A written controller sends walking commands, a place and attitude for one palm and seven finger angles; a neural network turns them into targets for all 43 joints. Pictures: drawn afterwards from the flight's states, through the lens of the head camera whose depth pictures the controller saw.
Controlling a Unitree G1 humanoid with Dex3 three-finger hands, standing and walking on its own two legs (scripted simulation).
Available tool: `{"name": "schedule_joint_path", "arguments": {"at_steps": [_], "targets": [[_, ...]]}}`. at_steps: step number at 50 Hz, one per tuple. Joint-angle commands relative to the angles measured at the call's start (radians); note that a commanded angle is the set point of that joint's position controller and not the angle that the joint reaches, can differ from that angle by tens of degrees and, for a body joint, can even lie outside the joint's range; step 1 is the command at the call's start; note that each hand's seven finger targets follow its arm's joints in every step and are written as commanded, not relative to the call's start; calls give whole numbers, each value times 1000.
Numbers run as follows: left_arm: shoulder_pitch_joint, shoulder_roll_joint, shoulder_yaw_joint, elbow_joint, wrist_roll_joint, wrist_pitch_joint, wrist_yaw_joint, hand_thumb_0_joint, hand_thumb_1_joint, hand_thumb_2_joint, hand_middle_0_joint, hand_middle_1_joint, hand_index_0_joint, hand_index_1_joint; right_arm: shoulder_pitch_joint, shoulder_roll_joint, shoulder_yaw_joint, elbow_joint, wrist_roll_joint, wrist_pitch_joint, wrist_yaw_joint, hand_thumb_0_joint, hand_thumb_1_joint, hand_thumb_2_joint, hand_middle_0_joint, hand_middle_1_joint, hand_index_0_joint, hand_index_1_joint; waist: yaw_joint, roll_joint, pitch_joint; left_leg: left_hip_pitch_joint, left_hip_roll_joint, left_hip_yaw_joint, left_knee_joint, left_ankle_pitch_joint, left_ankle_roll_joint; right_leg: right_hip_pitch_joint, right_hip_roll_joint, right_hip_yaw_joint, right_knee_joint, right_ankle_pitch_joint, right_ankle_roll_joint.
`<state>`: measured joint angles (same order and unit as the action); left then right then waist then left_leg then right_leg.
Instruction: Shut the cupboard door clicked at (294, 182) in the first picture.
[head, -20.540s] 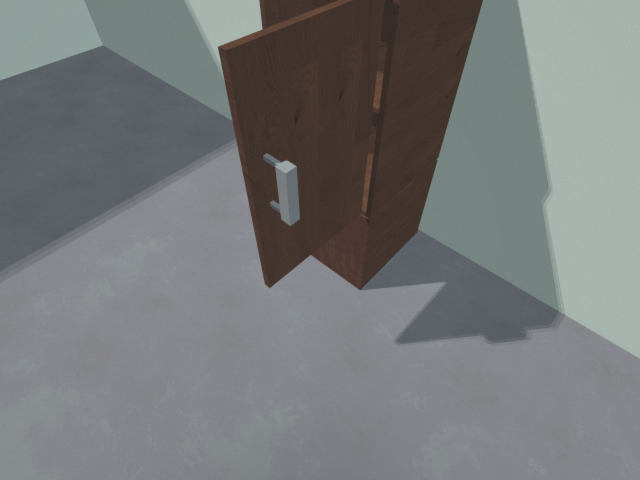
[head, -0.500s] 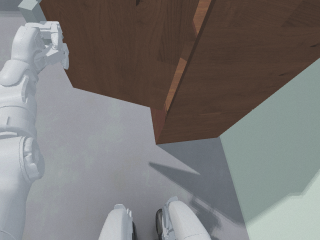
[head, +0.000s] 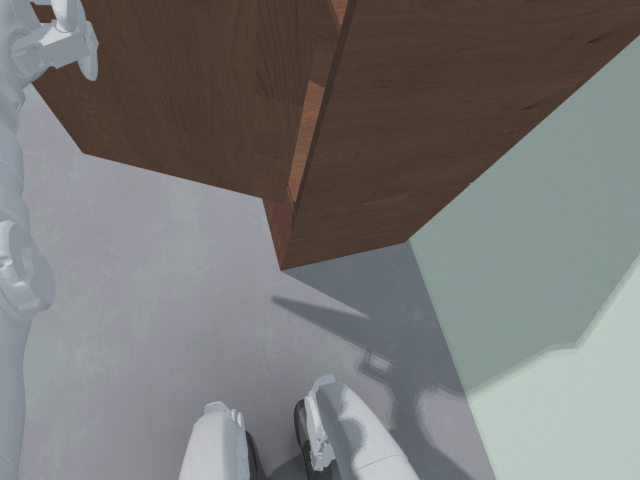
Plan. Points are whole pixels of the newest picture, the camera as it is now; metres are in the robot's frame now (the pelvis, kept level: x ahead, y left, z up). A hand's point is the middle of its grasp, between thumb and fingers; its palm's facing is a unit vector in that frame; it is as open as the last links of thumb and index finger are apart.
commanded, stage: push the door shut along its arc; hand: left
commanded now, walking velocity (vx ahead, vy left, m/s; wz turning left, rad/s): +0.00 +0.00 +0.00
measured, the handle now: out of the picture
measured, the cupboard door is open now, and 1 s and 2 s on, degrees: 63 55 55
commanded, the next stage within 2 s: pull the fist back off the door in 0.30 s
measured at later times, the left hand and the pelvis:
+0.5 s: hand (86, 17) +0.60 +0.15 +0.10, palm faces -0.11 -0.99 +0.09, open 3.1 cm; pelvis -0.01 -0.01 -0.01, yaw +1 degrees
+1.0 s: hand (124, 43) +0.58 +0.12 +0.09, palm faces +0.11 -0.99 -0.03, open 3.1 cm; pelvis +0.01 -0.01 +0.02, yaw +0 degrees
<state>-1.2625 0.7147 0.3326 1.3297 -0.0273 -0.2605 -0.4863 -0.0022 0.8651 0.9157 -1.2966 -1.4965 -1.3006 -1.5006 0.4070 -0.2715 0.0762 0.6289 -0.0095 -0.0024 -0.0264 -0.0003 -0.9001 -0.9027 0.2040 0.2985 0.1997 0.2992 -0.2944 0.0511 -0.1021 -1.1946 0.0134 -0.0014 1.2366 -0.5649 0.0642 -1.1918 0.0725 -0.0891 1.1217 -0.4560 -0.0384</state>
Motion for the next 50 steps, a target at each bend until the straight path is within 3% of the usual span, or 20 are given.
{"name": "schedule_joint_path", "arguments": {"at_steps": [1, 4, 7, 8, 9, 11, 18, 20, 21, 22, 23, 25, 28, 30, 35, 39, 43, 46, 47, 50], "targets": [[-543, 198, -5, -207, -14, -28, -8, 0, 900, 900, -1300, -1500, -1300, -1500, 235, -210, -80, 3, 1, -13, -20, 0, -900, -900, 200, 300, 200, 300, -43, 204, -597, 458, 23, -106, -80, 545, -22, 226, -1, 60, -99, 357, 4], [-584, 223, 3, -237, -21, -19, -23, 0, 900, 900, -1300, -1500, -1300, -1500, 245, -212, -80, 13, 0, -21, -24, 0, -900, -900, 200, 300, 200, 300, -43, 227, -640, 485, 24, -108, -74, 575, -23, 234, 1, 58, -93, 377, 1], [-616, 158, -50, -193, -23, 7, -33, 0, 900, 900, -1300, -1500, -1300, -1500, 244, -212, -79, 37, -2, -29, -25, 0, -900, -900, 200, 300, 200, 300, -71, 227, -579, 478, 26, -113, -67, 541, -21, 175, 5, 47, -102, 336, 1], [-660, 133, -68, -216, -29, 3, -30, 0, 900, 900, -1300, -1500, -1300, -1500, 245, -210, -77, 44, -4, -35, -25, 0, -900, -900, 200, 300, 200, 300, -76, 273, -587, 508, 27, -118, -63, 563, -21, 144, 6, 43, -95, 334, -4], [-671, 156, -59, -223, -26, 3, -29, 0, 900, 900, -1300, -1500, -1300, -1500, 245, -216, -80, 51, -4, -38, -27, 0, -900, -900, 200, 300, 200, 300, -75, 279, -609, 532, 30, -122, -57, 571, -24, 130, 5, 44, -94, 328, -2], [-683, 106, -91, -222, -30, 11, -33, 0, 900, 900, -1300, -1500, -1300, -1500, 243, -215, -82, 60, -8, -46, -25, 0, -900, -900, 200, 300, 200, 300, -84, 292, -619, 556, 30, -130, -57, 586, -26, 107, 6, 35, -92, 324, -5], [-746, 37, -146, -184, -38, 28, -28, 0, 900, 900, -1300, -1500, -1300, -1500, 225, -223, -72, 94, -8, -73, -28, 0, -900, -900, 200, 300, 200, 300, -110, 317, -552, 542, 31, -138, -45, 542, -20, 18, 11, 16, -81, 261, -11], [-771, 12, -164, -199, -33, 28, -25, 0, 900, 900, -1300, -1500, -1300, -1500, 223, -225, -78, 103, -11, -79, -29, 0, -900, -900, 200, 300, 200, 300, -121, 331, -594, 589, 35, -151, -35, 573, -23, -10, 10, 12, -72, 266, -8], [-809, 75, 64, -214, -93, 49, 181, 0, 900, 900, -1300, -1500, -1300, -1500, 310, -198, -58, 56, -40, -81, -15, 0, -900, -900, 200, 300, 200, 300, -89, 370, -582, 524, 52, -165, -62, 549, -32, 29, -2, 30, -91, 275, -6], [-750, 27, 27, -160, -61, 63, 284, 0, 900, 900, -1300, -1500, -1300, -1500, 302, -193, -55, 51, -45, -79, 8, 0, -900, -900, 200, 300, 200, 300, -86, 354, -568, 496, 51, -170, -74, 524, -41, 42, -4, 32, -88, 259, -4], [-736, -1, 53, -154, -54, 60, 370, 0, 900, 900, -1300, -1500, -1300, -1500, 320, -192, -61, 49, -59, -75, 25, 0, -900, -900, 200, 300, 200, 300, -100, 285, -559, 486, 52, -184, -82, 517, -39, 41, -3, 24, -88, 256, 4], [-740, -27, 59, -195, 4, 19, 528, 0, 900, 900, -1300, -1500, -1300, -1500, 329, -187, -69, 31, -90, -64, 60, 0, -900, -900, 200, 300, 200, 300, -91, 286, -576, 456, 43, -169, -79, 493, -40, 65, -12, 33, -93, 249, 11], [-713, -8, 6, -219, 159, -74, 638, 0, 900, 900, -1300, -1500, -1300, -1500, 344, -192, -85, 24, -111, -39, 111, 0, -900, -900, 200, 300, 200, 300, -89, 320, -642, 522, 42, -177, -76, 550, -53, 62, -16, 31, -79, 260, 9], [-699, -14, -26, -198, 186, -94, 619, 0, 900, 900, -1300, -1500, -1300, -1500, 344, -195, -91, 21, -103, -19, 126, 0, -900, -900, 200, 300, 200, 300, -91, 310, -641, 525, 36, -170, -98, 530, -53, 108, -12, 35, -100, 267, 8], [-590, 42, 34, -164, 122, -84, 534, 0, 900, 900, -1300, -1500, -1300, -1500, 342, -194, -84, -2, -75, 2, 117, 0, -900, -900, 200, 300, 200, 300, -52, 238, -622, 432, 20, -130, -152, 442, -33, 277, -8, 55, -145, 289, 11], [-515, 1, 51, -237, 73, -126, 527, 0, 900, 900, -1300, -1500, -1300, -1500, 334, -182, -90, -13, -72, 2, 114, 0, -900, -900, 200, 300, 200, 300, -21, 222, -630, 447, 17, -110, -175, 461, -33, 331, -7, 64, -159, 331, 12], [-346, 18, 108, -247, 60, -170, 541, 0, 900, 900, -1300, -1500, -1300, -1500, 339, -179, -100, -14, -70, 7, 117, 0, -900, -900, 200, 300, 200, 300, 29, 144, -609, 408, 7, -78, -196, 491, -31, 445, -8, 77, -169, 417, 11], [-254, -68, 61, -275, 52, -192, 538, 0, 900, 900, -1300, -1500, -1300, -1500, 325, -170, -114, -17, -63, 15, 121, 0, -900, -900, 200, 300, 200, 300, 40, 108, -576, 424, 2, -60, -215, 501, -32, 475, -11, 80, -188, 447, 14], [-210, -44, 92, -265, 44, -195, 539, 0, 900, 900, -1300, -1500, -1300, -1500, 321, -170, -117, -18, -60, 18, 119, 0, -900, -900, 200, 300, 200, 300, 55, 78, -554, 393, -1, -47, -220, 486, -30, 512, -11, 88, -196, 458, 15], [-193, -73, 83, -344, 27, -233, 536, 0, 900, 900, -1300, -1500, -1300, -1500, 301, -165, -127, -21, -55, 22, 113, 0, -900, -900, 200, 300, 200, 300, 70, 94, -578, 449, -4, -44, -228, 521, -34, 527, -16, 89, -192, 492, 15]]}}
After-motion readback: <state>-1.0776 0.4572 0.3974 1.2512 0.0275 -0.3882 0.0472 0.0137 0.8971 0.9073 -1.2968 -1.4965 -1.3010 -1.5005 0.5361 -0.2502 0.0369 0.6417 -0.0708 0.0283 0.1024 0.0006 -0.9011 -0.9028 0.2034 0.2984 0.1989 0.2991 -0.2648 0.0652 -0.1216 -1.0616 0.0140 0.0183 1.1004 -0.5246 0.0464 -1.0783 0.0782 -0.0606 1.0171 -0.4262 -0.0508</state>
